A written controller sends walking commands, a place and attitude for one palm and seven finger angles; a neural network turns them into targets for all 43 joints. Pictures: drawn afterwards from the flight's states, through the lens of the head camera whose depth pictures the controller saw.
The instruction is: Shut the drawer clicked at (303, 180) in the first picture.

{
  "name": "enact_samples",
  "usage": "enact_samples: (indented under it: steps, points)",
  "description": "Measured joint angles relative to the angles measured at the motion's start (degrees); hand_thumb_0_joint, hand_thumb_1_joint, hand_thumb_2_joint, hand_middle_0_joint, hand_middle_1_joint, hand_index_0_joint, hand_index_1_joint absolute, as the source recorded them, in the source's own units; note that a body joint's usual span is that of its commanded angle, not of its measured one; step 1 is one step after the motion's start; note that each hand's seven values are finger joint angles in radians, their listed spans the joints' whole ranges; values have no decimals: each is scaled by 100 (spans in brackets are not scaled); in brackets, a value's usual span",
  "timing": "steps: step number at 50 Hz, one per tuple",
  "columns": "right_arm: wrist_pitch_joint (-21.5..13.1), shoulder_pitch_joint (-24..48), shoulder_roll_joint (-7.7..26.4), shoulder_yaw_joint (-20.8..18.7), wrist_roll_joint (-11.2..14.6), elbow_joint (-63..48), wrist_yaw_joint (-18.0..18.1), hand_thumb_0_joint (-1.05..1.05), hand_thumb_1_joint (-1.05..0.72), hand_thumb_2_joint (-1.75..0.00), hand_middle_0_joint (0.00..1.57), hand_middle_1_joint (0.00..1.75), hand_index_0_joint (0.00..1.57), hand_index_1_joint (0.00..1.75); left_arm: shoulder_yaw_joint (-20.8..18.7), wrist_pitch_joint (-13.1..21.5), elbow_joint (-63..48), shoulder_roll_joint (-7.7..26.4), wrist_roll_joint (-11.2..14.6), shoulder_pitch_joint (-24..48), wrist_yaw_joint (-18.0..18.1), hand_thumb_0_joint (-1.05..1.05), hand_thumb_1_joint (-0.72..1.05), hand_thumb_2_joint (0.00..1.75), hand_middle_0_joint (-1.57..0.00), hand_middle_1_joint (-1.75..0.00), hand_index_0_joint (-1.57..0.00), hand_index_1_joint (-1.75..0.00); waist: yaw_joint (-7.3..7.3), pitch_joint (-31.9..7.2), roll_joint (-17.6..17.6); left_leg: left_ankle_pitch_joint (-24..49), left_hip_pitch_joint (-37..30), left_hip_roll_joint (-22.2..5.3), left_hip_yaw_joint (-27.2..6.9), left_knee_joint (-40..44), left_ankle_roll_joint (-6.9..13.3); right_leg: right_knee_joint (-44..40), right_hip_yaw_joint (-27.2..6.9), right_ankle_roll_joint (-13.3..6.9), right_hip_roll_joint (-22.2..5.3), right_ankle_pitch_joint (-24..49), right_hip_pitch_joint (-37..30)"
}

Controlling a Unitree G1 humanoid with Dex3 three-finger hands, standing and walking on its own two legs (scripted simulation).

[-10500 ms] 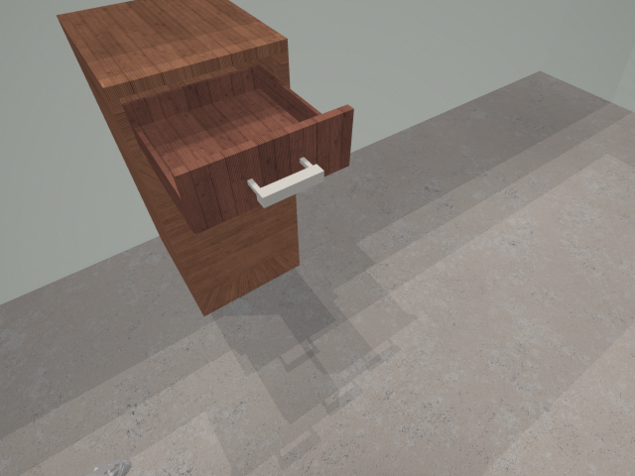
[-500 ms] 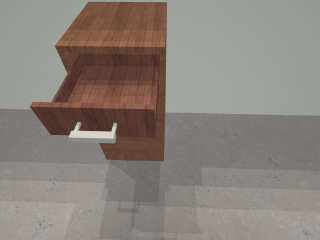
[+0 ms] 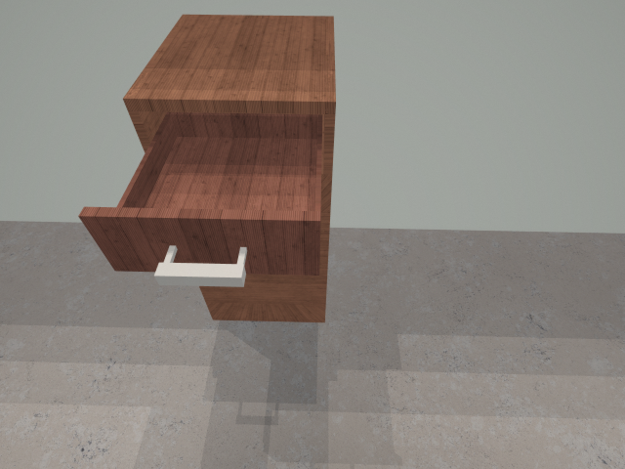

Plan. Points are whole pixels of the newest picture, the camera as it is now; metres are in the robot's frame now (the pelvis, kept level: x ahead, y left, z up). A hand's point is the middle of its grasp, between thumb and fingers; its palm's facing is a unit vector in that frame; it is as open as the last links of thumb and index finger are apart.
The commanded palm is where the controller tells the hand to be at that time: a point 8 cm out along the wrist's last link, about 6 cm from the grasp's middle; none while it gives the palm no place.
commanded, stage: shuffle to correct the standing spot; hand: left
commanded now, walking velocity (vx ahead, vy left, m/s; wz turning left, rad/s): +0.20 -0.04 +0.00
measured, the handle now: (204, 263) +0.41 +0.20 +0.00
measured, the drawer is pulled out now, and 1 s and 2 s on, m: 0.28 0.28 0.28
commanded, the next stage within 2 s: come to a stop and stand still in 0.30 s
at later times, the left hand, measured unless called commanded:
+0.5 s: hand out of the picture +0.01 +0.13 -0.20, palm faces +0.08 -0.99 -0.12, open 7.4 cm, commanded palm none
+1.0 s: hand (236, 454) +0.18 +0.13 -0.17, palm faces +0.03 -0.97 -0.24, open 7.4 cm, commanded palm none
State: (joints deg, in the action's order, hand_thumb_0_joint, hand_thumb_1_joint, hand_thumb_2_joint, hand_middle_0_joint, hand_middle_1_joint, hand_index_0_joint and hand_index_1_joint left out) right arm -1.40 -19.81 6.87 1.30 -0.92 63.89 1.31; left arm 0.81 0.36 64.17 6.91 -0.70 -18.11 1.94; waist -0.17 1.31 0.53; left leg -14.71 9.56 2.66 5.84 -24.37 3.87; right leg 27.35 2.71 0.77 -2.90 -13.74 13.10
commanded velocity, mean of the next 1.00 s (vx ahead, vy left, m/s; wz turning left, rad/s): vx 0.01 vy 0.02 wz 0.00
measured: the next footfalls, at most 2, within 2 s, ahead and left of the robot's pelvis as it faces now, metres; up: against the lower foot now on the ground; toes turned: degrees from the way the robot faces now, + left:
left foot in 0.44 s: +0.13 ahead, +0.07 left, +0.00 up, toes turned +7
right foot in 0.82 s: +0.17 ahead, -0.15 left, +0.00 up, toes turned -3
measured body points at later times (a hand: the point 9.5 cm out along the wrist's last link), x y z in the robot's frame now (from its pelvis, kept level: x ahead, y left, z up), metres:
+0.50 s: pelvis +0.09 -0.01 -0.02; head +0.12 +0.01 +0.43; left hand +0.01 +0.19 -0.18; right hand +0.13 -0.25 -0.16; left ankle +0.09 +0.07 -0.74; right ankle +0.01 -0.12 -0.72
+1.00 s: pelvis +0.11 -0.05 +0.00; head +0.16 -0.07 +0.44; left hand +0.18 +0.18 -0.15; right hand +0.15 -0.29 -0.17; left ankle +0.06 +0.07 -0.69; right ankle +0.13 -0.15 -0.74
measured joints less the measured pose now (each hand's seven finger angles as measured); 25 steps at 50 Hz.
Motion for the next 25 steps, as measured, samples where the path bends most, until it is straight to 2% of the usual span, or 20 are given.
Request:
enact_samples:
  steps: [6,12,15,19,20,22,23,25]
  points:
    - [38,-36,39,-62,-25,56,-10,0,-91,-90,20,30,20,29,-17,-36,72,-76,-76,-163,-59,0,91,90,-20,-29,-20,-30,-1,-53,-94,-268,-55,-18,16,-200,-36,365,-23,-147,13,-366,33]
    - [-8,-83,97,-104,-14,68,4,0,-91,-90,20,30,20,29,-68,101,60,-132,-79,-271,-90,0,91,90,-20,-29,-20,-30,13,-61,-4,-671,-23,-180,-56,-593,-155,570,52,-150,148,-687,-32]
    - [-10,-17,88,-113,-19,46,-3,0,-91,-90,20,30,20,29,-117,222,33,-119,-64,-292,-66,0,90,90,-20,-29,-20,-30,18,-16,12,-971,258,-301,-103,-1257,-161,640,192,-216,222,-855,-87]
    - [31,273,75,-148,-13,-31,-36,0,-91,-90,20,30,20,29,-177,317,-6,-86,-121,-386,-8,0,90,90,-20,-29,-20,-30,174,112,-106,-1543,868,-337,-85,-2186,-157,452,274,-237,242,-898,-331]
    - [46,361,111,-164,-31,-43,-10,1,-92,-90,20,30,20,29,-182,305,3,-77,-124,-429,-6,0,90,90,-20,-29,-20,-30,200,143,-147,-1448,939,-334,-68,-2069,-154,404,270,-216,228,-908,-407]
    - [-25,484,197,-194,-15,-135,-26,2,-94,-90,20,30,20,29,-190,245,45,-53,-93,-543,-23,0,90,90,-20,-29,-20,-30,205,182,-232,-804,862,-322,16,-1325,-158,475,233,-147,186,-1019,-502]
    - [-106,520,242,-199,-24,-202,-24,2,-94,-90,20,30,20,29,-191,196,78,-47,-68,-601,-36,0,90,90,-20,-29,-20,-30,188,186,-255,-243,798,-333,73,-1143,-106,733,195,-154,172,-1132,-435]
    - [-192,578,261,-195,-45,-298,21,2,-94,-90,20,30,20,29,-182,36,185,-8,-26,-589,-32,0,90,90,-20,-29,-20,-30,156,178,-352,-339,717,-285,201,-1277,-15,1784,49,-192,129,-1562,-72]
